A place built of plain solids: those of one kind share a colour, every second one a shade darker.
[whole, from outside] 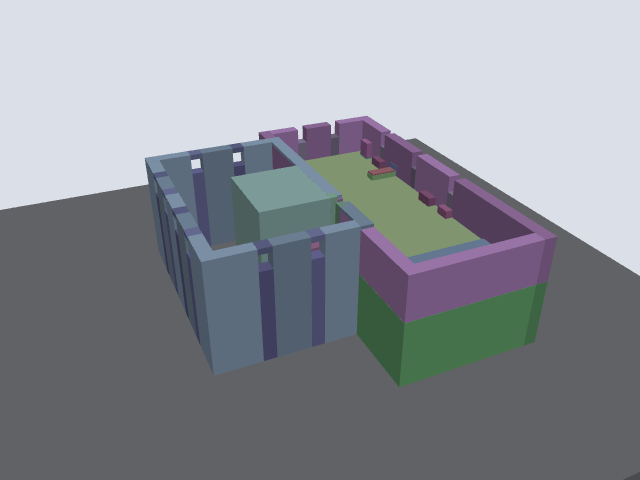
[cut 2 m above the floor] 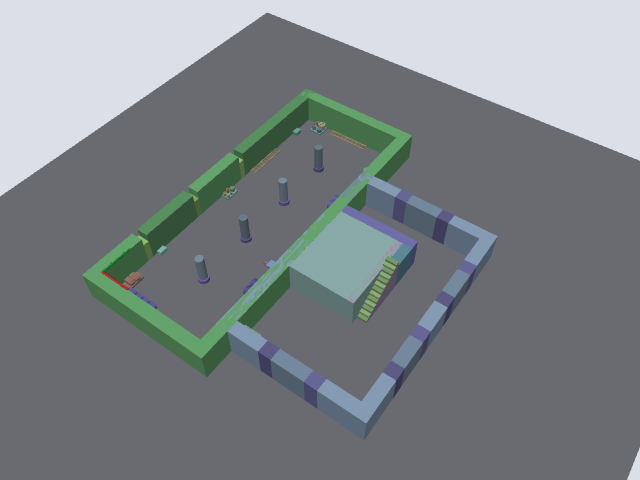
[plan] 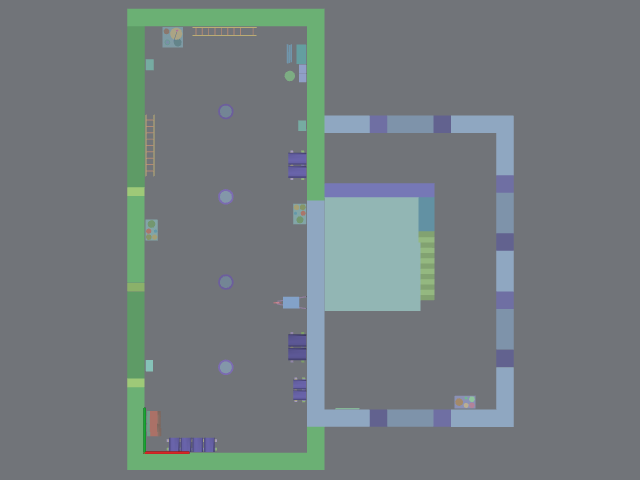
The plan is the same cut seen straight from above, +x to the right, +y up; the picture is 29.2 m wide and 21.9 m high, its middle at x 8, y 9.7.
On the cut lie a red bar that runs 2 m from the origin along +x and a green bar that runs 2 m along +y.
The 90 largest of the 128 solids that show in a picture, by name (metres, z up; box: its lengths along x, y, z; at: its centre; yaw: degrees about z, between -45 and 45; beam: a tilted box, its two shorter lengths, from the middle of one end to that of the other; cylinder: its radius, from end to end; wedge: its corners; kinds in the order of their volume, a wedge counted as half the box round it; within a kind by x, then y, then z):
{
 "wall_vestibule_1": {"box": [0.8, 10.33, 7.5], "at": [7.81, 6.34, 3.45]},
 "wall_vestibule_2": {"box": [0.8, 2.95, 7.5], "at": [7.81, 13.91, 3.45]},
 "wall_vestibule_3": {"box": [2.86, 0.8, 7.5], "at": [8.84, 1.57, 3.45]},
 "wall_vestibule_4": {"box": [2.86, 0.8, 7.5], "at": [8.84, 14.98, 3.45]},
 "wall_vestibule_5": {"box": [2.11, 0.8, 7.5], "at": [12.12, 1.57, 3.45]},
 "wall_vestibule_6": {"box": [2.11, 0.8, 7.5], "at": [12.12, 14.98, 3.45]},
 "wall_vestibule_7": {"box": [2.86, 0.8, 7.5], "at": [15.41, 1.57, 3.45]},
 "wall_vestibule_8": {"box": [2.86, 0.8, 7.5], "at": [15.41, 14.98, 3.45]},
 "wall_vestibule_9": {"box": [0.8, 2.73, 7.5], "at": [16.44, 2.54, 3.45]},
 "wall_vestibule_10": {"box": [0.8, 1.85, 7.5], "at": [16.44, 5.63, 3.45]},
 "wall_vestibule_11": {"box": [0.8, 1.85, 7.5], "at": [16.44, 8.28, 3.45]},
 "wall_vestibule_12": {"box": [0.8, 1.85, 7.5], "at": [16.44, 10.93, 3.45]},
 "wall_vestibule_13": {"box": [0.8, 2.73, 7.5], "at": [16.44, 14.02, 3.45]},
 "wall_undercroft_1": {"box": [0.8, 3.78, 4.49], "at": [-0.4, 1.09, 1.95]},
 "wall_undercroft_2": {"box": [0.8, 3.96, 4.49], "at": [-0.4, 5.36, 1.95]},
 "wall_undercroft_3": {"box": [0.8, 3.96, 4.49], "at": [-0.4, 9.72, 1.95]},
 "wall_undercroft_4": {"box": [0.8, 8.14, 4.49], "at": [-0.4, 16.18, 1.95]},
 "wall_undercroft_5": {"box": [9.01, 0.8, 4.49], "at": [3.71, -0.4, 1.95]},
 "wall_undercroft_6": {"box": [9.01, 0.8, 4.49], "at": [3.71, 19.85, 1.95]},
 "wall_undercroft_7": {"box": [0.8, 21.05, 4.49], "at": [7.81, 9.72, 1.95]},
 "wall_core_1": {"box": [4.38, 5.19, 7.25], "at": [10.4, 9.06, 3.58]},
 "wall_dorter_1": {"box": [0.8, 3.71, 2.8], "at": [-0.4, 1.05, 5.6]},
 "wall_dorter_2": {"box": [0.8, 3.81, 2.8], "at": [-0.4, 5.36, 5.6]},
 "wall_dorter_3": {"box": [0.8, 3.81, 2.8], "at": [-0.4, 9.72, 5.6]},
 "wall_dorter_4": {"box": [0.8, 8.07, 2.8], "at": [-0.4, 16.22, 5.6]},
 "wall_dorter_5": {"box": [2.8, 0.8, 2.8], "at": [0.6, -0.4, 5.6]},
 "wall_dorter_6": {"box": [2.0, 0.8, 2.8], "at": [3.71, -0.4, 5.6]},
 "wall_dorter_7": {"box": [9.01, 0.8, 2.8], "at": [3.71, 19.85, 5.6]},
 "wall_dorter_8": {"box": [2.8, 0.8, 2.8], "at": [6.81, -0.4, 5.6]},
 "wall_dorter_9": {"box": [0.8, 12.45, 2.8], "at": [7.81, 5.43, 5.6]},
 "wall_dorter_10": {"box": [0.8, 7.96, 2.8], "at": [7.81, 16.27, 5.6]},
 "floor_dorter_1": {"box": [7.41, 19.45, 0.4], "at": [3.71, 9.72, 4.3]},
 "wall_vestibule_under_light_1": {"box": [0.8, 0.8, 6.15], "at": [10.67, 1.57, 2.77]},
 "wall_vestibule_under_light_2": {"box": [0.8, 0.8, 6.15], "at": [10.67, 14.98, 2.77]},
 "wall_vestibule_under_light_3": {"box": [0.8, 0.8, 6.15], "at": [13.58, 1.57, 2.77]},
 "wall_vestibule_under_light_4": {"box": [0.8, 0.8, 6.15], "at": [13.58, 14.98, 2.77]},
 "wall_vestibule_under_light_5": {"box": [0.8, 0.8, 6.15], "at": [16.44, 4.3, 2.77]},
 "wall_vestibule_under_light_6": {"box": [0.8, 0.8, 6.15], "at": [16.44, 6.95, 2.77]},
 "wall_vestibule_under_light_7": {"box": [0.8, 0.8, 6.15], "at": [16.44, 9.61, 2.77]},
 "wall_vestibule_under_light_8": {"box": [0.8, 0.8, 6.15], "at": [16.44, 12.26, 2.77]},
 "wall_right_1": {"box": [0.45, 5.19, 7.5], "at": [12.36, 9.06, 3.45]},
 "mass_under_upper_1": {"box": [5.01, 0.64, 2.52], "at": [10.72, 11.97, 0.96]},
 "wall_dorter_under_light_1": {"box": [0.8, 0.55, 1.75], "at": [-0.4, 3.18, 5.08]},
 "wall_dorter_under_light_2": {"box": [0.8, 0.55, 1.75], "at": [-0.4, 7.54, 5.08]},
 "wall_dorter_under_light_3": {"box": [0.8, 0.55, 1.75], "at": [-0.4, 11.91, 5.08]},
 "wall_dorter_under_light_4": {"box": [0.7, 0.8, 1.75], "at": [2.35, -0.4, 5.08]},
 "wall_dorter_under_light_5": {"box": [0.7, 0.8, 1.75], "at": [5.06, -0.4, 5.08]},
 "floor_dais_1": {"box": [7.41, 3.89, 0.13], "at": [3.71, 17.5, 4.57]},
 "fill_under_steps_1": {"wedge": [[12.49, 6.7, -0.3], [12.49, 6.7, -0.24], [12.49, 10.08, -0.3], [12.49, 10.08, 2.31], [13.22, 6.7, -0.3], [13.22, 6.7, -0.24], [13.22, 10.08, -0.3], [13.22, 10.08, 2.31]]},
 "mass_under_head_1": {"box": [0.73, 1.58, 2.52], "at": [12.86, 10.86, 0.96]},
 "pier_undercroft_1": {"cylinder": 0.27, "from": [3.71, 3.89, 0.27], "to": [3.71, 3.89, 2.41]},
 "pier_undercroft_2": {"cylinder": 0.27, "from": [3.71, 7.78, 0.23], "to": [3.71, 7.78, 2.41]},
 "pier_undercroft_3": {"cylinder": 0.27, "from": [3.71, 11.67, 0.27], "to": [3.71, 11.67, 2.41]},
 "pier_undercroft_4": {"cylinder": 0.27, "from": [3.71, 15.56, 0.27], "to": [3.71, 15.56, 2.41]},
 "wall_vestibule_over_light_1": {"box": [0.8, 0.8, 0.35], "at": [10.67, 1.57, 7.03]},
 "wall_vestibule_over_light_2": {"box": [0.8, 0.8, 0.35], "at": [10.67, 14.98, 7.03]},
 "wall_vestibule_over_light_3": {"box": [0.8, 0.8, 0.35], "at": [13.58, 1.57, 7.03]},
 "wall_vestibule_over_light_4": {"box": [0.8, 0.8, 0.35], "at": [13.58, 14.98, 7.03]},
 "wall_vestibule_over_light_5": {"box": [0.8, 0.8, 0.35], "at": [16.44, 4.3, 7.03]},
 "wall_vestibule_over_light_6": {"box": [0.8, 0.8, 0.35], "at": [16.44, 6.95, 7.03]},
 "wall_vestibule_over_light_7": {"box": [0.8, 0.8, 0.35], "at": [16.44, 9.61, 7.03]},
 "wall_vestibule_over_light_8": {"box": [0.8, 0.8, 0.35], "at": [16.44, 12.26, 7.03]},
 "wall_undercroft_under_light_1": {"box": [0.8, 0.4, 1.75], "at": [-0.4, 3.18, 0.57]},
 "wall_undercroft_under_light_2": {"box": [0.8, 0.4, 1.75], "at": [-0.4, 7.54, 0.57]},
 "wall_undercroft_under_light_3": {"box": [0.8, 0.4, 1.75], "at": [-0.4, 11.91, 0.57]},
 "wall_wallhead_1": {"box": [0.45, 0.6, 3.0], "at": [7.99, 11.35, 5.7]},
 "wall_wallhead_2": {"box": [0.45, 0.6, 3.0], "at": [7.99, 12.59, 5.7]},
 "chest_dorter_1": {"box": [0.48, 0.95, 0.52], "at": [0.27, 11.91, 4.76]},
 "chest_dorter_2": {"box": [0.5, 1.19, 0.56], "at": [0.28, 3.21, 4.78]},
 "chest_dorter_3": {"box": [0.54, 1.21, 0.58], "at": [0.3, 9.87, 4.79]},
 "aumbry_carcase_dorter_1": {"box": [0.45, 1.01, 1.16], "at": [0.26, 1.2, 5.17]},
 "bed_frame_dorter_1": {"box": [1.94, 0.77, 0.35], "at": [1.0, 5.0, 4.68]},
 "pier_undercroft_base_1": {"cylinder": 0.35, "from": [3.71, 3.89, 0.0], "to": [3.71, 3.89, 0.27]},
 "pier_undercroft_base_2": {"cylinder": 0.35, "from": [3.71, 7.78, 0.0], "to": [3.71, 7.78, 0.23]},
 "pier_undercroft_base_3": {"cylinder": 0.35, "from": [3.71, 11.67, 0.0], "to": [3.71, 11.67, 0.27]},
 "pier_undercroft_base_4": {"cylinder": 0.35, "from": [3.71, 15.56, 0.0], "to": [3.71, 15.56, 0.27]},
 "floor_head_the_stone_1": {"box": [1.54, 0.73, 0.3], "at": [8.98, 11.92, 4.35]},
 "treadb_1": {"wedge": [[12.49, 6.95, -0.3], [12.49, 6.95, 0.18], [12.49, 7.23, -0.3], [12.49, 7.23, 0.19], [13.22, 6.96, -0.3], [13.22, 6.96, 0.18], [13.22, 7.23, -0.3], [13.22, 7.23, 0.2]]},
 "treadb_2": {"wedge": [[12.49, 7.67, 0.25], [12.49, 7.67, 0.72], [12.49, 7.95, 0.25], [12.49, 7.95, 0.73], [13.22, 7.67, 0.25], [13.22, 7.67, 0.72], [13.22, 7.95, 0.25], [13.22, 7.95, 0.73]]},
 "treadb_3": {"wedge": [[12.49, 8.14, 0.61], [12.49, 8.14, 1.08], [12.49, 8.43, 0.61], [12.49, 8.43, 1.09], [13.22, 8.15, 0.61], [13.22, 8.15, 1.08], [13.22, 8.43, 0.61], [13.22, 8.43, 1.09]]},
 "treadb_4": {"wedge": [[12.49, 9.34, 1.51], [12.49, 9.34, 1.98], [12.49, 9.62, 1.51], [12.49, 9.62, 1.99], [13.22, 9.34, 1.51], [13.22, 9.34, 1.98], [13.22, 9.62, 1.51], [13.22, 9.62, 1.99]]},
 "pot_plinth_undercroft_1": {"box": [0.57, 0.97, 0.17], "at": [0.32, 10.15, 0.04]},
 "pot_plinth_undercroft_2": {"box": [0.6, 0.94, 0.17], "at": [7.08, 10.89, 0.04]},
 "crate_undercroft_1": {"box": [0.34, 0.53, 0.32], "at": [0.21, 3.96, 0.11]},
 "crate_undercroft_2": {"box": [0.37, 0.5, 0.34], "at": [0.23, 17.69, 0.12]},
 "crate_undercroft_3": {"box": [0.35, 0.47, 0.31], "at": [7.19, 14.92, 0.77], "yaw": 1.5},
 "tub_stand_undercroft_1": {"box": [0.94, 0.94, 0.17], "at": [1.28, 18.95, 0.04]},
 "bed_pallet_dorter_1": {"box": [1.82, 0.71, 0.11], "at": [1.03, 5.0, 4.91]},
 "pot_plinth_vestibule_1": {"box": [0.96, 0.59, 0.17], "at": [14.62, 2.3, 0.04]},
 "banker_slab_undercroft_1": {"box": [0.45, 0.9, 0.13], "at": [7.15, 18.17, 0.43]}
}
